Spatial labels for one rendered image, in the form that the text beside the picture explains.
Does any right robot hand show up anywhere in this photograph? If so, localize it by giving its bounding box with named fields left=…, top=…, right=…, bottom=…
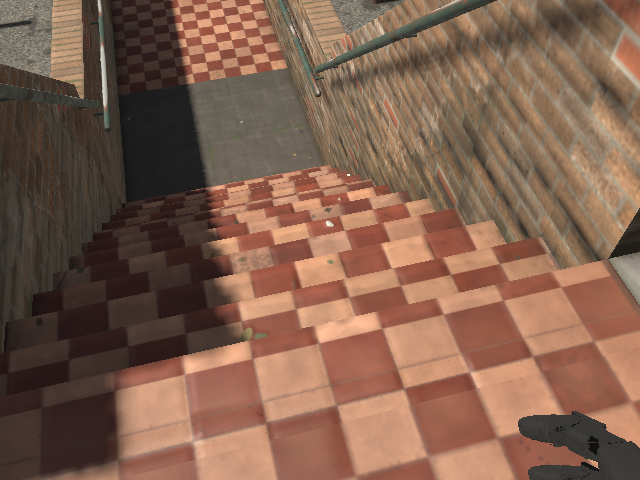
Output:
left=518, top=411, right=640, bottom=480

